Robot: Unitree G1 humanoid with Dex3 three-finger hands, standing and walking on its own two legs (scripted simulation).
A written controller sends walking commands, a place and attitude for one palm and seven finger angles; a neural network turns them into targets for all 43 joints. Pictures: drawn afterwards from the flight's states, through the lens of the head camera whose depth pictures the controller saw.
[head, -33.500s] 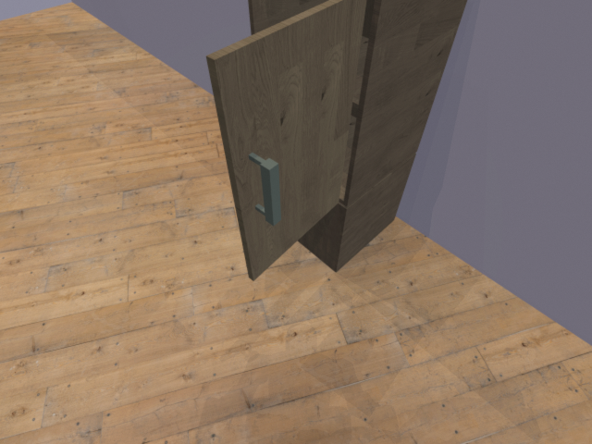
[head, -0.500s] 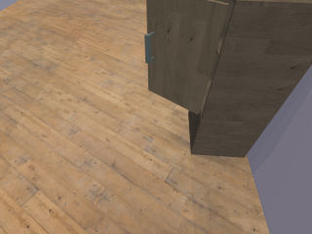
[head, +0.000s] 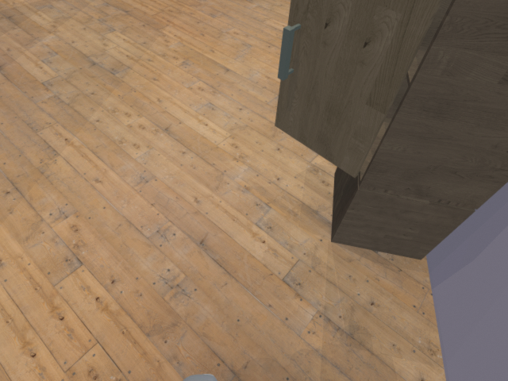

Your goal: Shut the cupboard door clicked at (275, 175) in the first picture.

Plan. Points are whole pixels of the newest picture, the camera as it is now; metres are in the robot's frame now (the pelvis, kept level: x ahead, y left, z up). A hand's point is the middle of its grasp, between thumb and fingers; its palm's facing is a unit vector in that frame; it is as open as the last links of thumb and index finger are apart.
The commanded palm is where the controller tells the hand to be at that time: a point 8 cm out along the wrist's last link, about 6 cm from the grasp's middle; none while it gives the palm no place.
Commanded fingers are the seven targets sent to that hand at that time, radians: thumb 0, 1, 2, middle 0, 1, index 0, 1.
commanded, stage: walk to a spot facing it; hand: left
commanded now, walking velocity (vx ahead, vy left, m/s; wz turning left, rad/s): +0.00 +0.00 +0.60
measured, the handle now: (289, 52) +0.99 -0.07 +0.00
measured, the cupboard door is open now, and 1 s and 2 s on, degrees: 58 58 58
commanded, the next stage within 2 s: turn to face it in 1.70 s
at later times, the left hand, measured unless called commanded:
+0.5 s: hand out of the picture -0.01 +0.17 -0.14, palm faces +0.34 -0.89 -0.30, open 7.4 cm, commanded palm none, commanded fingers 0.00 0.90 0.90 -0.20 -0.30 -0.20 -0.30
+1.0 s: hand out of the picture -0.02 +0.17 -0.14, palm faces +0.66 -0.70 -0.29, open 7.4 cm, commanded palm none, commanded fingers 0.00 0.90 0.90 -0.20 -0.30 -0.20 -0.30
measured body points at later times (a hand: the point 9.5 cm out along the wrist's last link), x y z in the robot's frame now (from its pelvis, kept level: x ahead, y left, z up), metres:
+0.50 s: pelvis -0.01 -0.05 +0.02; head +0.05 -0.05 +0.46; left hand -0.03 +0.22 -0.12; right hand +0.16 -0.28 -0.13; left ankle -0.05 +0.08 -0.67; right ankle +0.00 -0.16 -0.72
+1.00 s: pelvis +0.07 -0.03 +0.01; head +0.10 -0.03 +0.45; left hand -0.05 +0.21 -0.12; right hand +0.27 -0.20 -0.15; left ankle -0.05 +0.05 -0.65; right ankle +0.16 -0.10 -0.72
